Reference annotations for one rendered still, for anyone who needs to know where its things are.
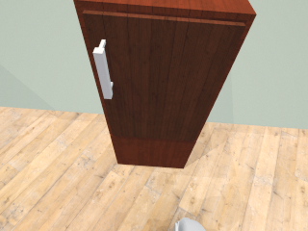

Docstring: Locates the robot right thigh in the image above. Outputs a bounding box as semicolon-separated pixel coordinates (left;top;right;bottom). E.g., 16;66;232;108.
173;218;206;231

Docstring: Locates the cupboard door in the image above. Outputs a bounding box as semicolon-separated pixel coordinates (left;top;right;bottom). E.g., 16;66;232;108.
82;10;245;141

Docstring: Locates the handle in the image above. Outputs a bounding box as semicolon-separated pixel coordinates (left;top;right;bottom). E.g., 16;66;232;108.
92;39;114;99

